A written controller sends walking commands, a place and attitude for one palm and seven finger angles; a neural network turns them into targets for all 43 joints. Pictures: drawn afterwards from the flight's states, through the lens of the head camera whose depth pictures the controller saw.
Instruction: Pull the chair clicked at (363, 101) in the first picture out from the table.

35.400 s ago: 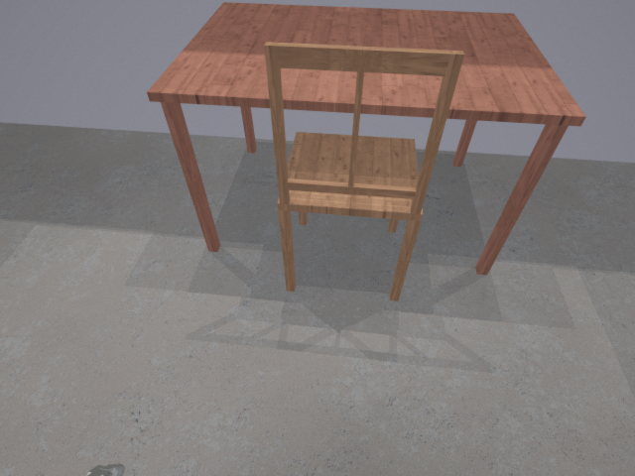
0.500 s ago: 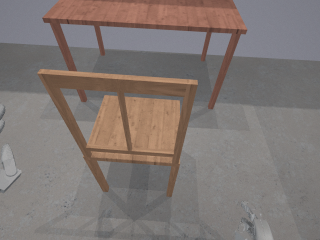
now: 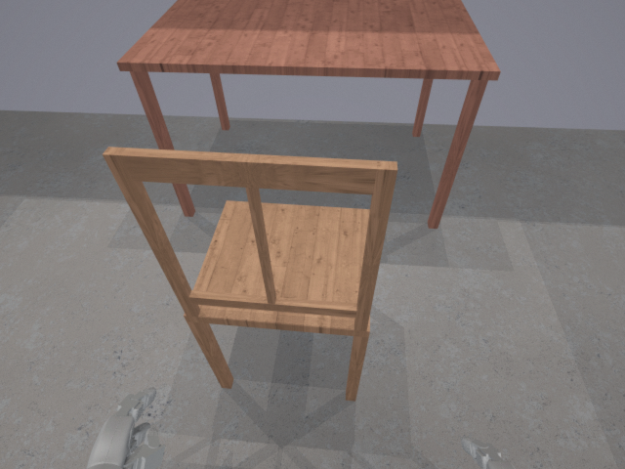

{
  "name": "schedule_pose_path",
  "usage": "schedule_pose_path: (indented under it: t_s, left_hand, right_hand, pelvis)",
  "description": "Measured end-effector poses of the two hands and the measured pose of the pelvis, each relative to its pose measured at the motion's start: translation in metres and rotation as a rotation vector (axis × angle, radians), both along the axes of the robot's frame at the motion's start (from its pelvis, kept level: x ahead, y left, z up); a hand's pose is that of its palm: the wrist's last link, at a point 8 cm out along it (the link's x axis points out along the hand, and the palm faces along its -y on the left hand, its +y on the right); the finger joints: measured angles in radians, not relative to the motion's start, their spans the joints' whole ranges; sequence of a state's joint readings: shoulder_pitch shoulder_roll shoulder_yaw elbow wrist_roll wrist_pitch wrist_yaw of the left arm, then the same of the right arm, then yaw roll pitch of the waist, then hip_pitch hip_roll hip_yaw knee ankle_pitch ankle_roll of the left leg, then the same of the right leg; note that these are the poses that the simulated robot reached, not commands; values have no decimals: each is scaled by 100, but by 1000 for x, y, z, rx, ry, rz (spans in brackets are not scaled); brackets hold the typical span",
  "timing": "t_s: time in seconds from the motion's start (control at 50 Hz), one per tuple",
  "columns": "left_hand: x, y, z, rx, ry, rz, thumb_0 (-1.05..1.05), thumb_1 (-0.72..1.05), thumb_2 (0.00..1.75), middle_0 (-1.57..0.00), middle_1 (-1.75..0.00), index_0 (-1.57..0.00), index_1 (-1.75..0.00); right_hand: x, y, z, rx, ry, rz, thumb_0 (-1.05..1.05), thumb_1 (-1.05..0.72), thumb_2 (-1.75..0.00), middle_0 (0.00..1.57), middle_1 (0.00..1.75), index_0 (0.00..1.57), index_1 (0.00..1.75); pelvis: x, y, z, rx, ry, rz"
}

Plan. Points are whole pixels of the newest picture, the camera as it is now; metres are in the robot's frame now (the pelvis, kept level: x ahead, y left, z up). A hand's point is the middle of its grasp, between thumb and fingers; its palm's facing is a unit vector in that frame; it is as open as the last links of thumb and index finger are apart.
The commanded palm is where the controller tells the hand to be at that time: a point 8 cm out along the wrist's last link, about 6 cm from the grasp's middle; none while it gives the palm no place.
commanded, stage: let the arm hang, fingers relaxed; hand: left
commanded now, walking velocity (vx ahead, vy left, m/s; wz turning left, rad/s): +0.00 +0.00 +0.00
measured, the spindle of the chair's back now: (263, 252) +0.48 +0.12 -0.06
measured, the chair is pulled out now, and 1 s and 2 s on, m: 0.60 0.60 0.60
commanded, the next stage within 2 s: look to check the result in 0.92 s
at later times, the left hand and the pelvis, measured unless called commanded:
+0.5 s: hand out of the picture -0.05 +0.18 -0.16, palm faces +0.02 -0.97 -0.22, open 7.3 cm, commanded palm none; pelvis -0.02 -0.01 +0.01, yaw +0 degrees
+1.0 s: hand out of the picture -0.03 +0.14 -0.17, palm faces +0.04 -0.98 -0.18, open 7.3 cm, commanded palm none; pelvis -0.02 -0.02 +0.00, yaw +0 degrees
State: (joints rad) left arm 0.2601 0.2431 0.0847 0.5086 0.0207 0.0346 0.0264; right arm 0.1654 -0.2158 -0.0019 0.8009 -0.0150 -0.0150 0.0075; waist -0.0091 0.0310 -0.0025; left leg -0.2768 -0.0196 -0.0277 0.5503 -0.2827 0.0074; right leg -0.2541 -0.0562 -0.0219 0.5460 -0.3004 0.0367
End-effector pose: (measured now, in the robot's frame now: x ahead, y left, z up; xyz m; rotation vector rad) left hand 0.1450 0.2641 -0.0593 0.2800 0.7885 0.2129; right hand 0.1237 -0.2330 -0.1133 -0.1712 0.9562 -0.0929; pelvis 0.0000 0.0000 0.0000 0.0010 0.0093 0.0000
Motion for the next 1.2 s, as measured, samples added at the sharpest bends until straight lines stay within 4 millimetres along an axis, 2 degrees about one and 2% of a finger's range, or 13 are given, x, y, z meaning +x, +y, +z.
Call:
schedule_pose_path:
  t_s: [0.06,0.08,0.1,0.16,0.24,0.32,0.38,0.48,0.62,0.7,0.92,1.2]
  left_hand:
    - [-55,-45,-58,-151,277,-15,1,91,90,-20,-30,-19,-30]
    - [-73,-57,-70,-194,342,-7,0,92,90,-20,-30,-19,-30]
    - [-85,-57,-75,-205,355,54,-2,97,90,-20,-30,-20,-30]
    - [-115,-48,-82,-193,429,83,-5,103,90,-21,-30,-20,-30]
    - [-155,-38,-82,-169,548,96,-4,101,90,-21,-30,-20,-30]
    - [-184,-32,-77,-146,631,116,-2,97,90,-21,-30,-20,-30]
    - [-196,-31,-74,-136,662,126,-1,94,90,-20,-30,-20,-30]
    - [-199,-38,-72,-136,660,128,0,92,90,-20,-30,-20,-30]
    - [-183,-58,-76,-168,601,107,0,91,90,-20,-30,-20,-30]
    - [-173,-69,-79,-185,574,95,0,92,90,-20,-30,-20,-30]
    - [-175,-73,-80,-186,587,105,0,92,90,-20,-30,-20,-30]
    - [-172,-79,-80,-190,598,108,0,92,90,-20,-30,-20,-30]
  right_hand:
    - [-32,2,-4,-6,101,-20,1,-91,-90,20,30,20,30]
    - [-44,2,-5,-11,139,-28,1,-91,-90,20,30,20,30]
    - [-56,2,-6,-17,180,-33,1,-91,-90,20,30,20,30]
    - [-89,-7,-7,-54,286,-65,0,-93,-90,20,30,20,30]
    - [-126,-16,-9,-69,390,-92,0,-93,-90,20,30,20,30]
    - [-151,-14,-14,-52,449,-110,0,-93,-90,20,30,20,30]
    - [-164,-8,-18,-28,474,-114,0,-92,-90,19,30,20,30]
    - [-171,6,-25,21,481,-113,0,-91,-90,19,30,20,30]
    - [-166,20,-31,67,451,-109,0,-91,-90,20,30,20,30]
    - [-168,18,-31,65,451,-114,1,-92,-90,20,30,20,30]
    - [-170,6,-29,45,459,-128,0,-91,-90,19,30,20,30]
    - [-159,0,-28,37,458,-120,1,-91,-90,19,30,20,30]
  pelvis:
    - [-2,-4,1,1,-19,-5]
    - [-3,-5,1,-1,-23,-5]
    - [-4,-7,2,-5,-24,0]
    - [-8,-10,3,-15,-26,7]
    - [-11,-10,5,-20,-27,8]
    - [-13,-9,6,-17,-29,6]
    - [-15,-9,6,-14,-30,4]
    - [-18,-11,6,-9,-31,0]
    - [-22,-14,5,-5,-35,-2]
    - [-23,-16,5,-3,-34,-3]
    - [-22,-23,4,-4,-27,-2]
    - [-19,-27,5,-5,-26,0]
